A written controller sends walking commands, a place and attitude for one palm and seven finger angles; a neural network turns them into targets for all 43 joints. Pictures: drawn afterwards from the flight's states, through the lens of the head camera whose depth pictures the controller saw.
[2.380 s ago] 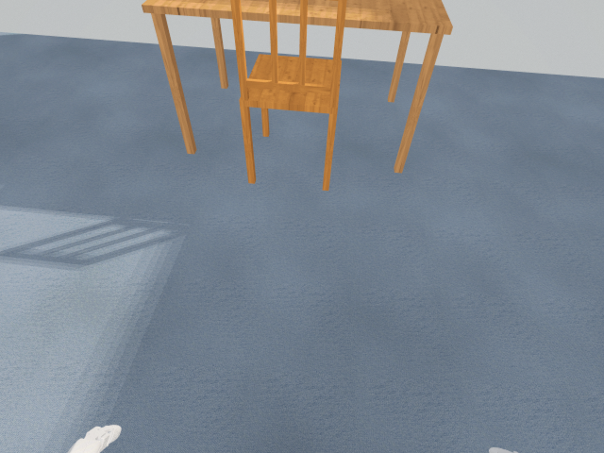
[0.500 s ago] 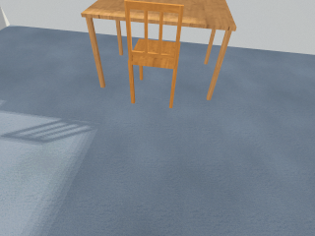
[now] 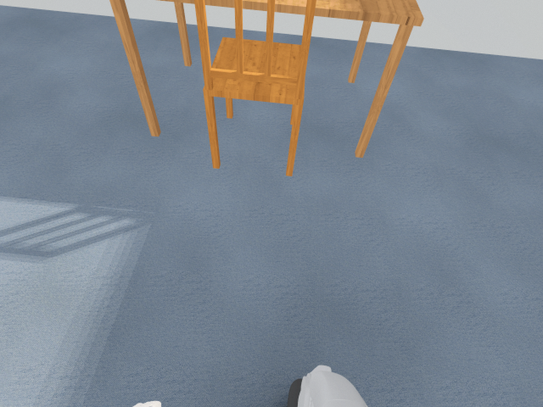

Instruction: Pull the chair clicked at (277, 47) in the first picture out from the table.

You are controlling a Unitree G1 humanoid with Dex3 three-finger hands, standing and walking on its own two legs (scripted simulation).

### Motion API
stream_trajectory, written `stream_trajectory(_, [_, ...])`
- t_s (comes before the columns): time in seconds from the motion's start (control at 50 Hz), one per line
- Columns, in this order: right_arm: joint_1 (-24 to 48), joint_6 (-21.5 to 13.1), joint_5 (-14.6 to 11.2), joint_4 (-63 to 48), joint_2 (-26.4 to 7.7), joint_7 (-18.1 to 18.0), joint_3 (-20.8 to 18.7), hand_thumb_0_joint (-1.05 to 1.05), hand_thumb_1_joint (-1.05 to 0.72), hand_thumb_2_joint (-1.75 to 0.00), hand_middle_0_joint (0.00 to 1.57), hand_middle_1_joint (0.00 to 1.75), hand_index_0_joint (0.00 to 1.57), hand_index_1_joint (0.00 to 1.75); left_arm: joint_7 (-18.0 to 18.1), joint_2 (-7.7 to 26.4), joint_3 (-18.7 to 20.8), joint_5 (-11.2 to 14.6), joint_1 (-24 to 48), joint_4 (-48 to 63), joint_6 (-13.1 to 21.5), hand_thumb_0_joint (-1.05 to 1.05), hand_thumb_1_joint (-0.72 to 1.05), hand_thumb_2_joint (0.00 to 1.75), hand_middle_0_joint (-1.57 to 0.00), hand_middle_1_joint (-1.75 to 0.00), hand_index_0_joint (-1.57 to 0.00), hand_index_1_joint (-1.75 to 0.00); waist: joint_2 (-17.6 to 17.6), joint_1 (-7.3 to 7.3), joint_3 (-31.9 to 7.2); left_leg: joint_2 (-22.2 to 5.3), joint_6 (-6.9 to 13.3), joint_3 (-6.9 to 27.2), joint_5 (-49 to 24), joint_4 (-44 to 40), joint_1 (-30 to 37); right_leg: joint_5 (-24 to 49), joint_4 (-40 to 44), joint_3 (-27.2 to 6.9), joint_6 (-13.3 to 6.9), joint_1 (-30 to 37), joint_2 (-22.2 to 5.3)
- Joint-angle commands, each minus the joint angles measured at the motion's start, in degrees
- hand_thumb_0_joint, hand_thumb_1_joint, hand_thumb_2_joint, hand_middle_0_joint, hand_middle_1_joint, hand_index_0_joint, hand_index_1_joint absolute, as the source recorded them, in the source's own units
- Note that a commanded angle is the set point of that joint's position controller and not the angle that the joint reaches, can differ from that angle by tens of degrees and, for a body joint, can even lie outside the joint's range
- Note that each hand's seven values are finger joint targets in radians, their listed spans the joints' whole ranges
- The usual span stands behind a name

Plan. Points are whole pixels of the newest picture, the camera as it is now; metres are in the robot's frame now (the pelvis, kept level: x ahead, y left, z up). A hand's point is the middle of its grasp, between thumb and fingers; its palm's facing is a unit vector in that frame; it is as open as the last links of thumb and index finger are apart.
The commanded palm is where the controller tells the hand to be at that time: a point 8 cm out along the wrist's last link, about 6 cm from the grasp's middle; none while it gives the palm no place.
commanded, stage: walk to a spot facing it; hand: left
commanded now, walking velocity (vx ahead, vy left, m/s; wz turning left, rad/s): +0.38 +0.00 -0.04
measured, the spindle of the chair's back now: (239, 32) +1.24 +0.11 -0.07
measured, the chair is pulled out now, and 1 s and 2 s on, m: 0.00 0.00 0.00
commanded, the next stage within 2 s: take the last steps up to it in 0.84 s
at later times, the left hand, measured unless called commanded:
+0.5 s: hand (171, 397) +0.16 +0.16 -0.16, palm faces +0.13 -0.98 -0.17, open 7.3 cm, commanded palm none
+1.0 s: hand (164, 226) +0.49 +0.24 -0.16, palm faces -0.01 -0.99 -0.17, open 7.4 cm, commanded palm none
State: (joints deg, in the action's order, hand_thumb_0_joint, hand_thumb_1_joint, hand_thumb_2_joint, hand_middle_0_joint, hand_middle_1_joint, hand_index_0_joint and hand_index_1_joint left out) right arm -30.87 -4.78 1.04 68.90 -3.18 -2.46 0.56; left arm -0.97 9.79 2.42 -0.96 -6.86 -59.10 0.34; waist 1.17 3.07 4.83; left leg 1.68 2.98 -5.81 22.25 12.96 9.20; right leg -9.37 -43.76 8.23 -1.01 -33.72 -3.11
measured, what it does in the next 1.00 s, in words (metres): walks ahead: right foot, then left foot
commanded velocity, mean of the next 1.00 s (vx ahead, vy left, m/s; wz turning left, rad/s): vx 0.31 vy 0.00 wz -0.14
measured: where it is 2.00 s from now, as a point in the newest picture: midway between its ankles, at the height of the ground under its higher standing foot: (260, 267)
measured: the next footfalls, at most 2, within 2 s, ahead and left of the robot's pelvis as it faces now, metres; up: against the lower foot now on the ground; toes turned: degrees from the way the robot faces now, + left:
right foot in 0.08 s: +0.20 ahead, -0.08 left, +0.00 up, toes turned -8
left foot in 0.62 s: +0.42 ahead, +0.14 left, +0.00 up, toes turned +12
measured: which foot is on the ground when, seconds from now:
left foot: down 0.00-0.10, up 0.12-0.60, down 0.62-1.00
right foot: up 0.00-0.06, down 0.08-0.62, up 0.64-1.00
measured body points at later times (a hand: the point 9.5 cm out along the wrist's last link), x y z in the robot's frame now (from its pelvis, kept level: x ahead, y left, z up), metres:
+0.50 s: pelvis +0.23 +0.00 +0.01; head +0.25 +0.00 +0.46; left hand +0.16 +0.21 -0.15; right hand +0.33 -0.23 -0.14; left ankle +0.35 +0.15 -0.68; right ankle +0.16 -0.08 -0.73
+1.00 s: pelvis +0.42 +0.06 +0.01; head +0.43 +0.07 +0.46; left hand +0.49 +0.29 -0.14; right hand +0.41 -0.17 -0.14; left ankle +0.38 +0.13 -0.73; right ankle +0.50 -0.09 -0.66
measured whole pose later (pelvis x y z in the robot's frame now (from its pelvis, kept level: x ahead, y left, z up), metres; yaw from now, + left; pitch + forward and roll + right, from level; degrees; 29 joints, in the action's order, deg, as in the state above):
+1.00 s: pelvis +0.42 +0.06 +0.01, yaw -6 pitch -2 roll +0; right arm -17.7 -3.9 1.4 61.4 -8.6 -1.7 -1.6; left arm -0.6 10.6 4.9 -1.5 -12.3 -57.9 -1.0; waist 2.1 -1.0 1.7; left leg -2.4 2.4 -17.8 16.6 21.3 -3.1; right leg -8.6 -57.6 3.7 1.3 -35.1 -6.8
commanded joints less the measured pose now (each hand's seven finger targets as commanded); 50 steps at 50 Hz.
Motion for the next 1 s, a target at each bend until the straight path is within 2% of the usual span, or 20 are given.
stream_trajectory(0.0, [-3.39, -0.48, -0.41, -0.39, -12.09, -0.64, -3.11, 0.0, -0.9, -0.9, 0.2, 0.3, 0.2, 0.3, 0.52, 3.27, 0.69, -0.29, -5.14, 2.44, 2.21, 0.0, 0.9, 0.9, -0.2, -0.3, -0.2, -0.3, -8.69, -5.1, -2.31, -15.07, 2.36, 3.65, -70.3, 12.62, -3.02, -1.64, 7.01, 1.95, -3.64, 13.52, 4.99])
stream_trajectory(0.02, [-2.14, -0.38, -0.51, -0.82, -12.33, -0.61, -3.3, 0.0, -0.9, -0.9, 0.2, 0.3, 0.2, 0.3, 0.73, 4.19, 1.19, -0.56, -10.52, 0.95, 2.49, 0.0, 0.9, 0.9, -0.2, -0.3, -0.2, -0.3, -7.56, -7.77, -4.36, -14.21, 1.75, 3.08, -68.34, 19.75, -6.05, -0.49, 9.58, 1.74, -4.36, 21.17, 5.62])
stream_trajectory(0.04, [0.07, -0.4, -0.77, -1.88, -12.52, -0.32, -3.41, 0.0, -0.9, -0.9, 0.2, 0.3, 0.2, 0.3, 0.92, 6.6, 2.22, -0.86, -18.87, -1.18, 3.05, 0.0, 0.9, 0.9, -0.2, -0.3, -0.2, -0.3, -5.73, -12.0, -7.65, -13.12, 0.94, 2.62, -57.5, 32.19, -15.18, 2.98, 12.93, -2.32, -6.06, 34.69, 2.31])
stream_trajectory(0.06, [-2.12, -0.6, -1.51, -3.11, -9.1, 0.49, -3.06, 0.0, -0.9, -0.9, 0.2, 0.3, 0.2, 0.3, 1.53, 11.8, 3.52, -1.26, -24.69, -2.41, 3.62, 0.0, 0.9, 0.9, -0.2, -0.3, -0.2, -0.3, 5.61, -12.87, -13.95, -5.37, -0.58, 0.53, -24.07, 52.7, -31.24, 4.04, 15.88, -22.71, -12.41, 48.54, -13.57])
stream_trajectory(0.08, [-2.74, -0.61, -1.6, -4.02, -7.93, 0.48, -2.98, 0.0, -0.9, -0.9, 0.2, 0.3, 0.2, 0.3, 1.68, 14.45, 3.84, -0.09, -25.4, -3.08, 3.38, 0.0, 0.9, 0.9, -0.2, -0.3, -0.2, -0.3, 8.17, -10.2, -17.13, -0.16, -0.92, 3.99, 8.1, 70.54, -39.52, 2.78, 24.24, -42.59, -17.84, 48.4, -24.29])
stream_trajectory(0.1, [1.75, -0.15, -1.37, -5.41, -8.94, 0.7, -3.57, 0.0, -0.9, -0.9, 0.2, 0.3, 0.2, 0.3, 1.88, 12.6, 3.75, 0.74, -20.17, -1.5, 2.87, 0.0, 0.9, 0.9, -0.2, -0.3, -0.2, -0.3, 1.1, -9.28, -8.49, -3.82, 0.85, 8.46, 4.95, 72.3, -42.45, -7.2, 29.56, -39.18, -17.29, 40.59, -23.52])
stream_trajectory(0.14, [5.64, 0.76, -0.41, -5.91, -7.07, 1.5, -3.54, 0.0, -0.9, -0.9, 0.2, 0.3, 0.2, 0.3, 1.86, 6.47, 1.85, 0.38, -12.48, -0.13, 3.51, 0.0, 0.9, 0.9, -0.2, -0.3, -0.2, -0.3, -0.17, -5.01, 0.22, -8.42, -0.08, 8.12, -4.25, 67.95, -41.37, -8.8, 32.03, -27.44, -11.71, 22.85, -18.22])
stream_trajectory(0.22, [3.13, 3.68, 0.5, -5.19, -4.45, 2.12, -3.52, 0.0, -0.9, -0.9, 0.2, 0.3, 0.2, 0.3, 1.97, 3.0, 0.49, -0.22, -10.24, -0.25, 4.64, 0.0, 0.9, 0.9, -0.2, -0.3, -0.2, -0.3, 0.65, -0.12, 1.96, -10.04, -2.19, 6.47, -8.79, 59.92, -37.71, -5.9, 34.84, -12.72, -7.7, 10.94, -11.75])
stream_trajectory(0.34, [15.06, 3.55, 0.49, -10.39, -6.66, 3.39, -3.79, 0.0, -0.9, -0.9, 0.2, 0.3, 0.2, 0.3, 1.64, 3.77, 0.61, -0.01, -16.07, -2.07, 5.63, 0.0, 0.9, 0.9, -0.2, -0.3, -0.2, -0.3, 2.55, -2.34, 2.21, -11.37, -4.66, 3.86, -16.25, 46.78, -46.37, 4.94, 35.09, -8.61, -7.71, 20.43, -9.96])
stream_trajectory(0.5, [28.97, 1.92, 0.23, -14.88, -7.27, 4.51, -3.07, 0.0, -0.9, -0.9, 0.2, 0.3, 0.2, 0.3, 2.14, 5.7, 0.54, -0.42, -24.07, -5.13, 5.0, 0.0, 0.9, 0.9, -0.2, -0.3, -0.2, -0.3, 3.72, -6.84, 1.1, -7.6, -2.49, -1.29, -11.8, 25.71, -42.59, 23.59, 28.99, -7.1, -7.05, 35.31, -11.83])
stream_trajectory(0.56, [20.03, 1.17, 0.56, -12.26, -9.46, 3.4, -3.64, 0.0, -0.9, -0.9, 0.2, 0.3, 0.2, 0.3, 2.23, 6.64, 0.84, -0.22, -23.11, -5.33, 4.8, 0.0, 0.9, 0.9, -0.2, -0.3, -0.2, -0.3, 3.87, -2.22, -5.06, -3.01, -0.33, -4.64, -9.63, 18.36, -27.28, 39.78, 14.9, -3.91, -5.45, 36.17, -10.16])
stream_trajectory(0.58, [11.13, 0.83, 0.81, -9.65, -12.02, 2.81, -4.35, 0.0, -0.9, -0.9, 0.2, 0.3, 0.2, 0.3, 2.28, 6.42, 0.84, 0.11, -22.18, -5.16, 4.83, 0.0, 0.9, 0.9, -0.2, -0.3, -0.2, -0.3, 1.89, 1.97, -10.4, -5.16, 1.31, -1.99, -15.64, 14.76, -11.31, 35.58, 3.46, -2.57, -3.39, 28.21, -8.63])
stream_trajectory(0.6, [3.08, 0.54, 1.34, -7.89, -19.4, 2.14, -6.03, 0.0, -0.9, -0.9, 0.2, 0.3, 0.2, 0.3, 1.77, 3.55, 0.58, 0.71, -24.14, -4.11, 4.78, 0.0, 0.9, 0.9, -0.2, -0.3, -0.2, -0.3, -10.85, 3.97, -18.65, -20.03, 6.33, 16.11, -21.3, 14.42, 5.82, 9.38, -12.88, 0.9, -0.19, 12.37, -1.88])
stream_trajectory(0.62, [-1.9, 0.89, 0.5, -6.82, -22.2, 1.71, -6.59, 0.0, -0.9, -0.9, 0.2, 0.3, 0.2, 0.3, 1.49, 2.74, 0.11, 0.72, -21.68, -2.12, 5.12, 0.0, 0.9, 0.9, -0.2, -0.3, -0.2, -0.3, -15.76, 4.99, -20.67, -30.46, 11.45, 29.48, -32.6, 8.75, 11.89, -22.33, -28.56, -2.26, 0.33, 1.03, 2.92])
stream_trajectory(0.64, [1.03, 1.19, -0.08, -6.8, -20.48, 1.5, -6.1, 0.0, -0.9, -0.9, 0.2, 0.3, 0.2, 0.3, 1.95, 4.3, 0.89, 0.49, -17.92, -1.71, 4.76, 0.0, 0.9, 0.9, -0.2, -0.3, -0.2, -0.3, -7.22, 3.79, -14.83, -30.41, 12.2, 25.28, -31.9, 7.09, 5.71, -21.23, -33.35, -6.61, -0.85, -1.97, -0.35])
stream_trajectory(0.7, [11.78, -0.13, 0.06, -8.92, -11.85, 1.12, -3.77, 0.0, -0.9, -0.9, 0.2, 0.3, 0.2, 0.3, 1.12, 1.22, 1.26, -0.11, -15.75, -3.25, 2.99, 0.0, 0.9, 0.9, -0.2, -0.3, -0.2, -0.3, -1.4, -1.67, -2.78, -24.1, 4.92, 10.09, -29.85, 2.33, -15.0, -9.93, -32.06, -8.77, 0.38, 0.97, -4.86])
stream_trajectory(0.74, [12.6, -0.7, 0.01, -8.63, -9.77, 0.91, -3.1, 0.0, -0.9, -0.9, 0.2, 0.3, 0.2, 0.3, 1.07, -1.42, 1.2, -0.57, -19.07, -3.9, 1.28, 0.0, 0.9, 0.9, -0.2, -0.3, -0.2, -0.3, -5.53, -4.09, -1.51, -20.9, 2.63, 3.1, -30.81, 0.86, -19.87, -6.72, -29.52, -8.4, 0.86, 3.45, -4.17])
stream_trajectory(0.8, [12.8, -0.89, -0.01, -9.67, -8.67, 0.8, -3.15, 0.0, -0.9, -0.9, 0.2, 0.3, 0.2, 0.3, 0.82, -1.62, 1.77, -0.86, -19.21, -2.6, -0.25, 0.0, 0.9, 0.9, -0.2, -0.3, -0.2, -0.3, -7.86, -5.39, -0.41, -19.41, 2.66, -1.33, -28.22, -1.59, -22.32, -2.0, -27.02, -8.0, 1.24, 1.26, -4.19])
stream_trajectory(0.9, [12.03, -0.54, -0.15, -10.37, -11.27, 0.69, -3.46, 0.0, -0.9, -0.9, 0.2, 0.3, 0.2, 0.3, -0.31, 0.93, 2.45, -0.77, -11.15, 2.17, -1.2, 0.0, 0.9, 0.9, -0.2, -0.3, -0.2, -0.3, -7.64, -4.97, 2.39, -20.06, 4.31, -4.57, -33.27, -1.22, -17.7, 1.72, -19.47, -6.13, 2.39, -5.38, -4.62])
stream_trajectory(0.98, [9.07, 0.07, 0.57, -9.0, -12.96, 0.69, -4.05, 0.0, -0.9, -0.9, 0.2, 0.3, 0.2, 0.3, -0.26, 0.77, 1.63, -0.53, -4.52, 4.51, -0.79, 0.0, 0.9, 0.9, -0.2, -0.3, -0.2, -0.3, -7.77, -2.28, 1.49, -20.37, 4.51, -6.51, -39.33, 2.54, -12.49, -0.63, -3.42, -2.81, 1.28, -0.26, -3.1])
